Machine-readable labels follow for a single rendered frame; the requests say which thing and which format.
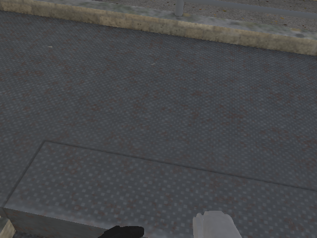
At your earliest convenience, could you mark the robot right thigh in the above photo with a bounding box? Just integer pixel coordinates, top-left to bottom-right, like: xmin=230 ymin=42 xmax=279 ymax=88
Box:
xmin=192 ymin=210 xmax=242 ymax=238

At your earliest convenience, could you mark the left robot hand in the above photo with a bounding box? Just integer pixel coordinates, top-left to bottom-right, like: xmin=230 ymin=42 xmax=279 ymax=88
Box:
xmin=98 ymin=225 xmax=145 ymax=238

